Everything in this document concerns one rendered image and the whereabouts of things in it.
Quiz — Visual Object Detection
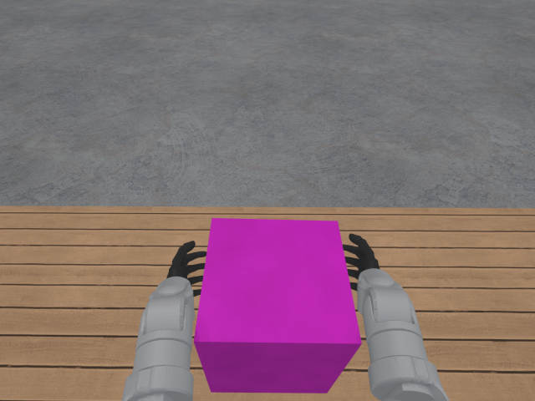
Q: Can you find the right robot hand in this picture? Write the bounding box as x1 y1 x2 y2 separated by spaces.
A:
342 234 380 291

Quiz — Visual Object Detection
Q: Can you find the carton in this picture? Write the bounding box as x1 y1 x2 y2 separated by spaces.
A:
194 218 362 393

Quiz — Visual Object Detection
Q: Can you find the left robot forearm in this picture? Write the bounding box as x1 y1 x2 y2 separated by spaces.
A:
121 277 195 401

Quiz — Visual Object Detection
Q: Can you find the left robot hand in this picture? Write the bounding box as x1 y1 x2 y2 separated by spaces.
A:
167 241 206 297

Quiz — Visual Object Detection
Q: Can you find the right robot forearm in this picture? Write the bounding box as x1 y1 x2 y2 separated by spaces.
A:
357 268 450 401

